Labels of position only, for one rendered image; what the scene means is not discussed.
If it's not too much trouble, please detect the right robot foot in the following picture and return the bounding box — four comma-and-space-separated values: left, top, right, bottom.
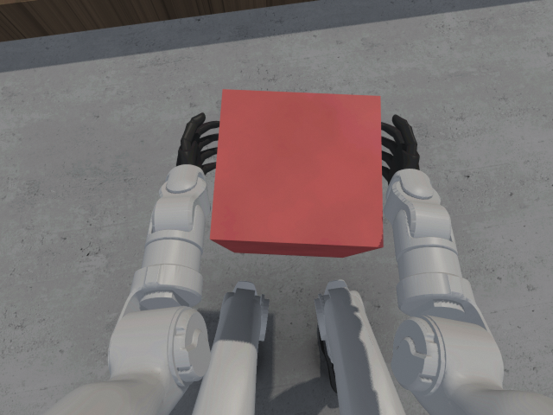
318, 327, 337, 393

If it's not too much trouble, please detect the robot left thigh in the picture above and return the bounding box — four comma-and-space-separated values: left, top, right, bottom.
192, 288, 270, 415

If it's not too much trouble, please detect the left robot hand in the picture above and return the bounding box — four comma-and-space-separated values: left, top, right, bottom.
176, 112, 219, 175

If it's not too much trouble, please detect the robot right upper arm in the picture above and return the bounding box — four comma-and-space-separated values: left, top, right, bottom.
391, 314, 553, 415

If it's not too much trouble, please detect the robot left forearm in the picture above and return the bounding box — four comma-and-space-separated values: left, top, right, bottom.
108, 164, 211, 374

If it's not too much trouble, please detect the robot right forearm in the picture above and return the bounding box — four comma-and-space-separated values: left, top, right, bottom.
384, 169, 504, 379

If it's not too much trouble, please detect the carton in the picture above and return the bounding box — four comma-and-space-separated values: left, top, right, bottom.
210, 89, 384, 258

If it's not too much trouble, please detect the robot left upper arm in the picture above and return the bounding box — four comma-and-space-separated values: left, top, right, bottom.
42, 306, 211, 415

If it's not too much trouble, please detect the right robot hand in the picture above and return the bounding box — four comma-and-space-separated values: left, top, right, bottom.
381, 114, 420, 186

